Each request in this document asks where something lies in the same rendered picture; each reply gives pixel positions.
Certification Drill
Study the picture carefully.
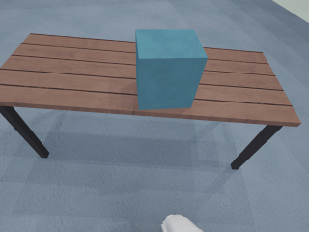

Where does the table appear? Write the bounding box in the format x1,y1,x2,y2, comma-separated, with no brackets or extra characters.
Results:
0,33,301,170

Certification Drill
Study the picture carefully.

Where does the carton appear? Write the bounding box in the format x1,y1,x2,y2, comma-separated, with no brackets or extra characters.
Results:
135,29,208,110

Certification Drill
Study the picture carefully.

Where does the robot right thigh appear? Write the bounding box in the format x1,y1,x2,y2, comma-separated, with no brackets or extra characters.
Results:
161,214,203,232

